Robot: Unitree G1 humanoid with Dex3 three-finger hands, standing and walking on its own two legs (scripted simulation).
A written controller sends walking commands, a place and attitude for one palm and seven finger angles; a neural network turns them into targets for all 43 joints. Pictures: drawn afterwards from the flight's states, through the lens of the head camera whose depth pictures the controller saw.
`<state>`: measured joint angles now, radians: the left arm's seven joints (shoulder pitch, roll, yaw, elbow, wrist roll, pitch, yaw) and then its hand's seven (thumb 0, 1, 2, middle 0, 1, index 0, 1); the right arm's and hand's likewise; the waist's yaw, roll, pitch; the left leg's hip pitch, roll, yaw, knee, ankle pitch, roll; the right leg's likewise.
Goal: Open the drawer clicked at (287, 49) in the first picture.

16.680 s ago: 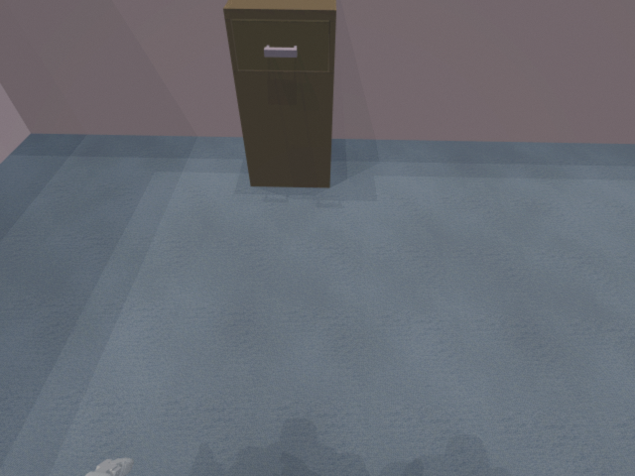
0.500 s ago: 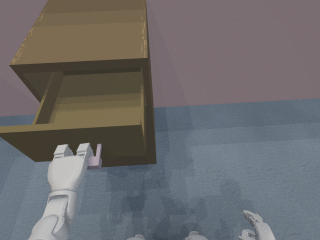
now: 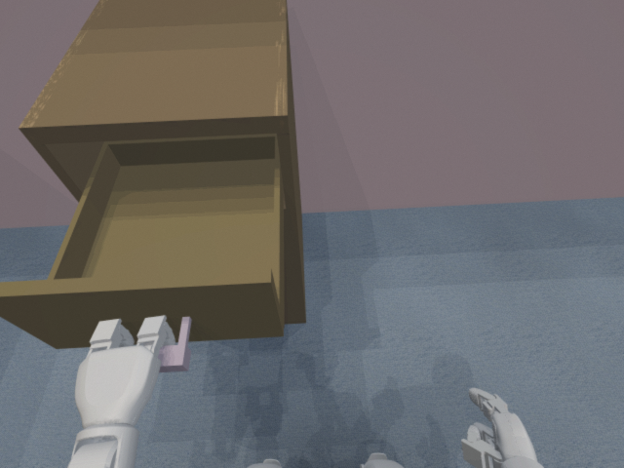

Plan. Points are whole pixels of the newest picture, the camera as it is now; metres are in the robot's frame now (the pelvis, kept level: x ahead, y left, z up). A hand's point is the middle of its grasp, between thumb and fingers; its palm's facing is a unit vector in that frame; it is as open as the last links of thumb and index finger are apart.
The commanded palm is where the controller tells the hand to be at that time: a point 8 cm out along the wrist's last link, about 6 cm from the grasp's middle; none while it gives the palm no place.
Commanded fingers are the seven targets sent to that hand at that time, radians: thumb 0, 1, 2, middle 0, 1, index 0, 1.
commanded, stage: pull the drawer open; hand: left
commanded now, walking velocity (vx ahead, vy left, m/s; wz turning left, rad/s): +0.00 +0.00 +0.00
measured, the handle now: (143, 343) +0.27 +0.25 -0.02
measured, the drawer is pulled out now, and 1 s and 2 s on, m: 0.26 0.30 0.30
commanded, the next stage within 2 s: open the thumb to release the handle in 0.44 s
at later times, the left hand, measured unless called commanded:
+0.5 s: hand (134, 416) +0.19 +0.24 -0.04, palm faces -0.04 -0.08 -1.00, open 5.9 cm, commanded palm +0.14 +0.25 +0.01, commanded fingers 0.00 0.90 0.90 -0.40 -1.35 -0.40 -1.35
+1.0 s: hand (134, 415) +0.19 +0.24 -0.04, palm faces +0.00 -0.05 -1.00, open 11.5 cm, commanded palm +0.17 +0.24 +0.01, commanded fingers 0.00 -0.50 0.30 -0.30 -1.20 -0.30 -1.20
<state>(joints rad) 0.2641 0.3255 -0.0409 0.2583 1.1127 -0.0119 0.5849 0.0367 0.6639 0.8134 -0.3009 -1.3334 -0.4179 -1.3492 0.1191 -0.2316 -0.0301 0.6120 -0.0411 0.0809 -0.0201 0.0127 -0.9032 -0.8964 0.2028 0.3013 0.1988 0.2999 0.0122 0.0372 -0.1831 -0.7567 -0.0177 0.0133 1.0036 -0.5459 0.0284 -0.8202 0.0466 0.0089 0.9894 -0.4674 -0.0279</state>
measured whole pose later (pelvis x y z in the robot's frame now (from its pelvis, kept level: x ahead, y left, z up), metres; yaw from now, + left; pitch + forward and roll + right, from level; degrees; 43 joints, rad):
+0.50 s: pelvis +0.00 +0.00 -0.01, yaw -1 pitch +17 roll +0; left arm 0.46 0.32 -0.02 0.09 1.10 -0.03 0.58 0.06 0.67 0.74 -0.29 -1.33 -0.42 -1.35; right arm 0.10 -0.22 -0.01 0.56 -0.05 0.08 0.01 0.01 -0.90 -0.90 0.20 0.30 0.20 0.30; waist 0.02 0.02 -0.19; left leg -0.76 -0.01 0.02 1.04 -0.57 0.03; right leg -0.83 0.05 0.02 1.03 -0.49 -0.03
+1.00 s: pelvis -0.01 -0.01 -0.01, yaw +1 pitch +16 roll +0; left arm 0.35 0.31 -0.06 0.16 1.10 0.03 0.59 0.01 -0.13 0.46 -0.35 -1.24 -0.35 -1.24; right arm 0.11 -0.22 -0.01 0.60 -0.05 0.08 -0.03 0.01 -0.90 -0.90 0.20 0.30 0.20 0.30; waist 0.03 0.04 -0.18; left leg -0.77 -0.02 0.00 1.04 -0.55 0.02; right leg -0.83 0.04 -0.01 1.03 -0.48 -0.04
